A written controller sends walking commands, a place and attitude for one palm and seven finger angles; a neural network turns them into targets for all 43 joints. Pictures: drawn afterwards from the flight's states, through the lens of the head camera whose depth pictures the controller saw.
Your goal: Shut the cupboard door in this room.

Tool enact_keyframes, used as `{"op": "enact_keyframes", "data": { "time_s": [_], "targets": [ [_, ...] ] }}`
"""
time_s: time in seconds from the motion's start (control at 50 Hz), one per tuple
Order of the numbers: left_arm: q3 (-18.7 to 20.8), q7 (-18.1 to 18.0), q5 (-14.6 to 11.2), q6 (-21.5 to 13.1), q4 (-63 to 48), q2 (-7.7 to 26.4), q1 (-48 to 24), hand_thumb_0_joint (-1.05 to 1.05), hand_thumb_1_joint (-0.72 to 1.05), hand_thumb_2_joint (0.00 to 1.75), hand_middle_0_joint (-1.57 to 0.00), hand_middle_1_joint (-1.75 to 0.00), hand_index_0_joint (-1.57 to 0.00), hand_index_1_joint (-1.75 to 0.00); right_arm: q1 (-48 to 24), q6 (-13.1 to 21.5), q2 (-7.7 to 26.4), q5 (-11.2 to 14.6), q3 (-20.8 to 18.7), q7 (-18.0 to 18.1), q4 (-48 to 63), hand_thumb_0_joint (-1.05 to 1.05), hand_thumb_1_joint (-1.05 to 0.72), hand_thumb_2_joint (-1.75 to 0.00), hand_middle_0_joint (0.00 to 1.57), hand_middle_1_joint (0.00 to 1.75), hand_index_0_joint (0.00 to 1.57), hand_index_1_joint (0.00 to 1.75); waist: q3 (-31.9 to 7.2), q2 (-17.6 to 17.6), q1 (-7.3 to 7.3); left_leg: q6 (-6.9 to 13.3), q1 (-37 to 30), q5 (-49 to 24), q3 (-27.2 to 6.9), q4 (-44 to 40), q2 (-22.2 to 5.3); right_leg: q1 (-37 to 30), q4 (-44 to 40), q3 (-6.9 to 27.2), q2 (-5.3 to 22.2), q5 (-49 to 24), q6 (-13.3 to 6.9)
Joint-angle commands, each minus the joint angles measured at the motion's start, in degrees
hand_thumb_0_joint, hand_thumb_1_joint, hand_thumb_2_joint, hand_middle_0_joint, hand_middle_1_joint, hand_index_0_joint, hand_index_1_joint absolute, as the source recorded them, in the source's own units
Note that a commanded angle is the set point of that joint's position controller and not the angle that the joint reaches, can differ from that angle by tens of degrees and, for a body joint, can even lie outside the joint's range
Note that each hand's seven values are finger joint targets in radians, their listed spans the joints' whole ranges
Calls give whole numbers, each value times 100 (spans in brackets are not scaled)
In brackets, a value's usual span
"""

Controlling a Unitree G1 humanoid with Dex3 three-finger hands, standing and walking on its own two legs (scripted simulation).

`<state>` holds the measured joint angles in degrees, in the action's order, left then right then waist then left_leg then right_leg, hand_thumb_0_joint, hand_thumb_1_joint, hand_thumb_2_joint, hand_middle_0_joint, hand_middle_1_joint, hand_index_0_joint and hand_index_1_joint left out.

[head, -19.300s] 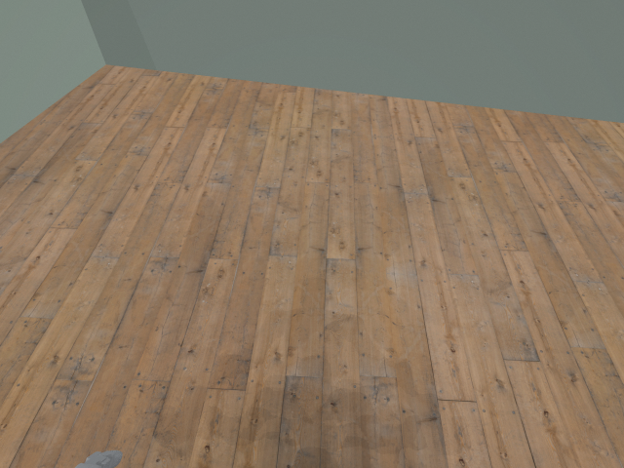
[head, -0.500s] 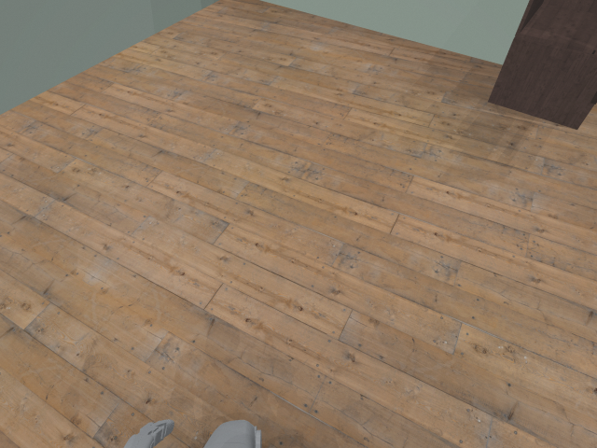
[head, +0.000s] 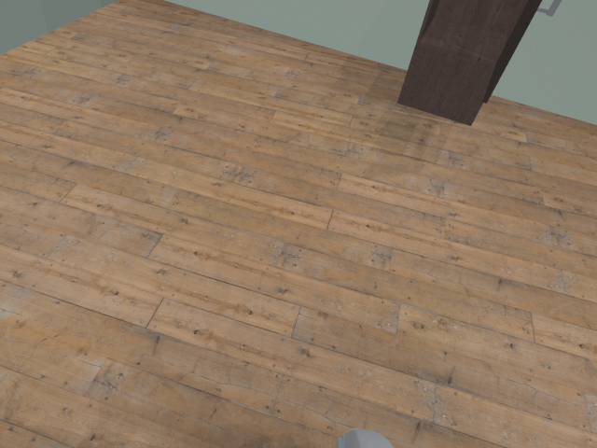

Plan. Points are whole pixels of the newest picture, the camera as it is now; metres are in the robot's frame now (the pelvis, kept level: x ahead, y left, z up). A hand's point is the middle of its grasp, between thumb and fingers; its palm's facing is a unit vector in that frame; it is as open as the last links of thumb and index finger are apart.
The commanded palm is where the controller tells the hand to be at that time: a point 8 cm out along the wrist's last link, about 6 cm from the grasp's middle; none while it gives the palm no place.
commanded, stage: turn or walk to find it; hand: left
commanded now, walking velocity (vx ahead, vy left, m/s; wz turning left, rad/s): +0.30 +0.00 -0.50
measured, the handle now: out of the picture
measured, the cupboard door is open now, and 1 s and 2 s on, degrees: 87 87 87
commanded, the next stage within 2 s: none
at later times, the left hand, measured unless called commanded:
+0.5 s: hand out of the picture +0.14 +0.09 -0.15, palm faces -0.21 -0.95 -0.22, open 7.4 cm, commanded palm none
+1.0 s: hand (297, 266) +0.47 +0.04 -0.17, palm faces -0.35 -0.91 -0.21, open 7.4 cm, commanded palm none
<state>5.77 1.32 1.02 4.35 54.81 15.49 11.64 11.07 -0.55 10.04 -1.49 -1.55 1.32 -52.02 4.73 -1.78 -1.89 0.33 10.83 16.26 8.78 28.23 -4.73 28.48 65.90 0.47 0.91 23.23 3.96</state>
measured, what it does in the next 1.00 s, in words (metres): walks ahead, turning right: right foot, then left foot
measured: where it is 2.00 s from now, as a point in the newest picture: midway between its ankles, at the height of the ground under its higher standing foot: (390, 303)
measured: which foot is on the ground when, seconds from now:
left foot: down 0.00-0.22, up 0.24-0.72, down 0.74-1.00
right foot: up 0.00-0.22, down 0.24-0.74, up 0.76-1.00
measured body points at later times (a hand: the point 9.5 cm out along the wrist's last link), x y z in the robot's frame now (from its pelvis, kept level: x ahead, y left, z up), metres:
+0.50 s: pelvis +0.09 -0.09 +0.00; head +0.11 -0.12 +0.45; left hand +0.15 +0.14 -0.14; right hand +0.08 -0.36 -0.15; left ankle +0.19 +0.06 -0.66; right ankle +0.00 -0.15 -0.74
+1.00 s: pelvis +0.32 -0.12 +0.00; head +0.35 -0.12 +0.45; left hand +0.49 +0.09 -0.15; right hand +0.24 -0.35 -0.15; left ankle +0.35 -0.02 -0.74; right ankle +0.31 -0.26 -0.66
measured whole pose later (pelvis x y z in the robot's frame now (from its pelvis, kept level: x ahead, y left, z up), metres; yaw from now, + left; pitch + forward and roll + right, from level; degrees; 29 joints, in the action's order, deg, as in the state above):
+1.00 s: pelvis +0.32 -0.12 +0.00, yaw -24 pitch -1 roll +1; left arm 4.3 1.0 1.6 -0.4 58.2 11.9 10.1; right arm 17.0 4.2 10.6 -1.6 -3.0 0.8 -60.0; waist 3.3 -1.4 -0.5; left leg 1.4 8.8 15.7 13.1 25.4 -2.6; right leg 33.8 63.7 -2.5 6.5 13.9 0.1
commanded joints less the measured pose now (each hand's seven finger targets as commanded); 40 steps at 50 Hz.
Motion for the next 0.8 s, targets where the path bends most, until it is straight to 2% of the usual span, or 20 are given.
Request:
{"op": "enact_keyframes", "data": {
  "time_s": [0.0,0.08,0.12,0.16,0.18,0.2,0.22,0.24,0.26,0.28,0.3,0.36,0.5,0.6,0.64,0.68,0.7,0.72,0.74,0.78],
  "targets": [
    [-42,88,13,-139,-598,146,-559,0,90,90,-20,-30,-20,-30,609,158,1165,1,-387,39,142,0,-90,-90,20,30,20,30,-451,1122,440,769,-878,-1158,-945,-1159,-1540,581,-569,-183,277,41,51],
    [-90,176,30,-225,-707,84,-989,0,90,90,-20,-30,-20,-30,801,170,1284,-38,-452,-21,-46,0,-90,-90,20,30,20,30,-257,1230,614,680,-660,282,-850,-1335,-1723,99,-1839,-531,326,316,-96],
    [-107,196,36,-285,-709,8,-953,0,90,90,-20,-30,-20,-30,759,181,1346,-59,-460,-50,-100,0,-90,-90,20,30,20,30,-275,1266,565,579,-382,445,-681,-1210,-1756,-421,-2404,-732,200,429,-204],
    [-84,184,38,-362,-515,30,-417,0,90,90,-20,-30,-20,-30,614,185,1334,-49,-448,-64,-129,0,-90,-90,20,30,20,30,-468,1096,264,346,-76,452,-312,-564,-1590,-1346,-3388,-964,1,-90,-302],
    [-40,136,39,-405,-292,207,233,0,90,90,-20,-30,-20,-30,495,180,1255,-26,-426,-89,-128,0,-90,-90,20,30,20,30,-676,611,-81,106,538,618,5,296,-1331,-2431,-4002,-953,-84,-442,-428],
    [83,58,77,-497,-29,841,1063,0,90,90,-20,-30,-20,-30,346,186,912,64,-324,-134,43,0,-90,-90,20,30,20,30,-945,-931,-493,-212,1965,1184,619,1928,-813,-3836,-4722,472,1005,466,-814],
    [155,-19,-24,-507,148,1371,1618,0,90,90,-20,-30,-20,-30,-374,174,652,27,-200,-168,480,0,-90,-90,20,30,20,30,-617,-2033,-805,-393,3554,2342,172,3346,-128,-4039,-5273,2650,2124,-2,-1372],
    [187,-113,-65,-520,124,1347,1663,0,90,90,-20,-30,-20,-30,-657,152,894,27,-227,-148,610,0,-90,-90,20,30,20,30,-479,-1770,-793,-303,3751,1813,-597,3916,-277,-3569,-5529,3166,2347,-48,-1612],
    [138,-130,-49,-570,113,1174,1333,0,90,90,-20,-30,-20,-30,-837,175,895,14,-269,-161,525,0,-90,-90,20,30,20,30,-75,-1230,-627,-297,3819,1283,-810,4269,-363,-3179,-5536,3038,2197,226,-1683],
    [49,-131,-51,-596,13,855,930,0,90,90,-20,-30,-20,-30,-617,200,953,-16,-301,-187,371,0,-90,-90,20,30,20,30,72,-557,-350,-299,3670,769,-874,4133,-534,-2875,-5498,2483,2012,521,-1619],
    [-22,-120,-28,-639,-88,692,561,0,90,90,-20,-30,-20,-30,-354,202,907,-52,-303,-215,195,0,-90,-90,20,30,20,30,104,-336,-103,-372,3316,361,-771,3882,-576,-2606,-5432,1849,1710,87,-1461],
    [-118,-104,-17,-776,-41,506,515,0,90,90,-20,-30,-20,-30,63,145,780,-50,-291,-245,11,0,-90,-90,20,30,20,30,53,-473,153,-515,2791,-159,-566,3439,-452,-2273,-5417,983,1274,-1516,-1287],
    [-195,-180,-8,-914,329,398,992,0,90,90,-20,-30,-20,-30,-577,189,698,-1,-247,-306,278,0,-90,-90,20,30,20,30,192,-455,102,-513,3263,-815,-556,2740,-373,-2793,-5389,876,1165,-2806,-1382],
    [-198,-251,15,-876,587,379,1225,0,90,90,-20,-30,-20,-30,-1191,306,552,29,-155,-326,448,0,-90,-90,20,30,20,30,254,-426,-58,-294,2590,-737,-321,1452,-128,-3058,-5148,865,1136,-3807,-1306],
    [-182,-261,7,-863,644,449,1205,0,90,90,-20,-30,-20,-30,-981,364,592,25,-158,-288,364,0,-90,-90,20,30,20,30,33,-493,76,-153,1831,-496,-121,946,151,-3130,-4630,762,1071,-4827,-1235],
    [-147,-275,-28,-889,682,497,1040,0,90,90,-20,-30,-20,-30,496,439,845,-27,-239,-170,-115,0,-90,-90,20,30,20,30,-823,-338,720,-19,-81,-970,-141,177,341,-2852,-2949,514,788,-5433,-952],
    [-150,-244,-87,-892,618,295,1175,0,90,90,-20,-30,-20,-30,1433,467,1327,-83,-347,-98,-374,0,-90,-90,20,30,20,30,-1555,387,1015,235,-1715,-1435,-935,183,-461,-1784,-1671,311,415,-3932,-759],
    [-206,-163,-148,-877,575,-69,1573,0,90,90,-20,-30,-20,-30,1976,463,1856,-130,-473,-70,-555,0,-90,-90,20,30,20,30,-2172,1768,949,850,-3044,-1842,-2998,-105,-2135,-201,170,-136,-383,217,-614],
    [-270,-190,-112,-894,479,-61,1360,0,90,90,-20,-30,-20,-30,1949,409,1809,-22,-441,-48,-613,0,-90,-90,20,30,20,30,-2261,1926,920,1063,-2883,-1343,-3634,-761,-2497,308,1168,292,-309,920,-664],
    [-266,-87,-72,-869,338,-23,357,0,90,90,-20,-30,-20,-30,1142,441,1181,-2,-325,-51,-428,0,-90,-90,20,30,20,30,-733,784,754,1079,-1227,-726,-2902,-1166,-2221,830,1396,209,339,113,-622]
  ]
}}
